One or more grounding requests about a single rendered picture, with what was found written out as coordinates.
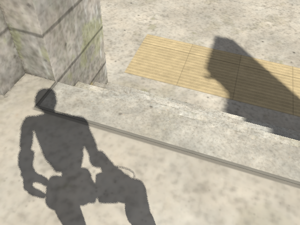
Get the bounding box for stairs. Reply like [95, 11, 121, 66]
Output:
[75, 82, 300, 148]

